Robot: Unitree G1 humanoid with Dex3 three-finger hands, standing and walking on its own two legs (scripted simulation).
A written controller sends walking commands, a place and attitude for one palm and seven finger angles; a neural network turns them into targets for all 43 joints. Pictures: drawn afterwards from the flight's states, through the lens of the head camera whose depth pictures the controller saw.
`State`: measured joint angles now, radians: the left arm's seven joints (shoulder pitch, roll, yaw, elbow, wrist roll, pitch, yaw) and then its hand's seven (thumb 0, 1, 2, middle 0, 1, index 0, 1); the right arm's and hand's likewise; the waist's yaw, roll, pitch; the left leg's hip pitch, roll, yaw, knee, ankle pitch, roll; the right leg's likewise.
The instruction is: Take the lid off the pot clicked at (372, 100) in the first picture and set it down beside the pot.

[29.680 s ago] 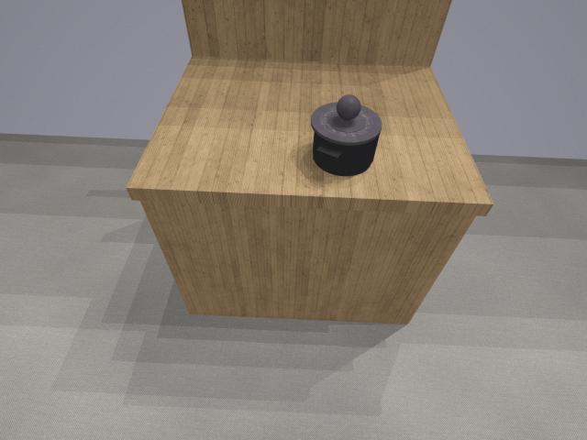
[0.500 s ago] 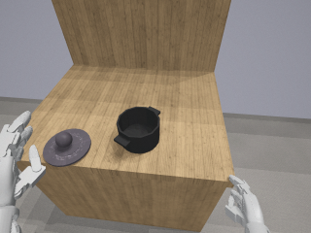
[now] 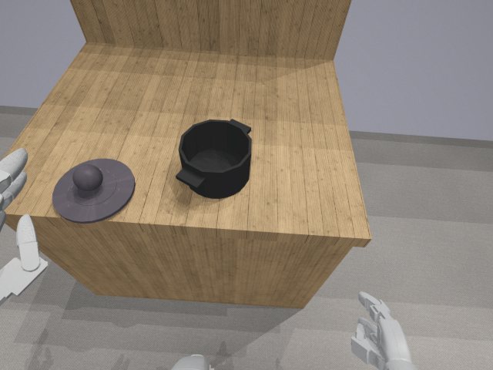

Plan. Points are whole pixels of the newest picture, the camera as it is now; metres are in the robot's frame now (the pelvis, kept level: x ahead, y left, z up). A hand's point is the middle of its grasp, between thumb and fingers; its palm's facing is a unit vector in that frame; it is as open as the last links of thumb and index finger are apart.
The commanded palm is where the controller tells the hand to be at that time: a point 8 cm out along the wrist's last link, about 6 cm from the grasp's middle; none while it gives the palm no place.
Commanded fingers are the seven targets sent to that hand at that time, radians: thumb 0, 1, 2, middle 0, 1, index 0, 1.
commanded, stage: step back with the hand held close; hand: left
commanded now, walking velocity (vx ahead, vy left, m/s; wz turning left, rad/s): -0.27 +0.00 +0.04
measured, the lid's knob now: (88, 177) +0.44 +0.36 -0.02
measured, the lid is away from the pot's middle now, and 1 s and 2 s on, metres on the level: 0.26 0.26 0.26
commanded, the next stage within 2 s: none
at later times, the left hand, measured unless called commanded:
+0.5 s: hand (16, 309) +0.15 +0.24 +0.17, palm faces +0.37 -0.82 -0.44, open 7.4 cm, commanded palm +0.08 +0.28 +0.19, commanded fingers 0.00 0.90 0.90 -0.20 -0.30 -0.20 -0.30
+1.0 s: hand (18, 323) +0.14 +0.23 +0.17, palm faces +0.38 -0.83 -0.41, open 7.4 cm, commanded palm +0.07 +0.27 +0.19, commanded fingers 0.00 0.90 0.90 -0.20 -0.30 -0.20 -0.30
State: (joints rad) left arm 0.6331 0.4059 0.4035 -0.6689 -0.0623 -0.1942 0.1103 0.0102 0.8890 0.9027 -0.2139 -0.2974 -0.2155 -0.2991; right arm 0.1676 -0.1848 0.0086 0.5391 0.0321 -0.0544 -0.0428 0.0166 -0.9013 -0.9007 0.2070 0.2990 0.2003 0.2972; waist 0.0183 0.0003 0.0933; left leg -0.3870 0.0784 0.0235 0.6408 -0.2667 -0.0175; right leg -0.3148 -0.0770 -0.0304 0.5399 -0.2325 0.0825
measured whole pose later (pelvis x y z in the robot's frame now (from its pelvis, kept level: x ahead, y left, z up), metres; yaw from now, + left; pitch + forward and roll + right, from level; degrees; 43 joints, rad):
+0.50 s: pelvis -0.04 +0.00 -0.01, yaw +1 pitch +0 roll -2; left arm 0.61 0.39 0.39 -0.65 -0.04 -0.27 0.16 0.01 0.89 0.90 -0.21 -0.30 -0.22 -0.30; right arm 0.19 -0.19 -0.01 0.55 0.03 -0.12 -0.06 0.02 -0.90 -0.90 0.21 0.30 0.20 0.30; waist 0.00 -0.01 0.07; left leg -0.48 0.08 0.01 0.70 -0.23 -0.01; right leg -0.40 -0.08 -0.04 0.60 -0.20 0.07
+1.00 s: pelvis -0.06 -0.01 -0.01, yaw +1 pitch +1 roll -2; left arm 0.59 0.39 0.41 -0.67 -0.03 -0.30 0.16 0.01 0.89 0.90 -0.21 -0.30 -0.22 -0.30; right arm 0.21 -0.17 -0.01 0.60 0.00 -0.12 -0.05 0.02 -0.90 -0.90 0.21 0.30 0.20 0.30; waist -0.01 -0.05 0.07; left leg -0.52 0.08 0.01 0.74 -0.33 -0.01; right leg -0.44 -0.07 -0.03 0.64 -0.20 0.06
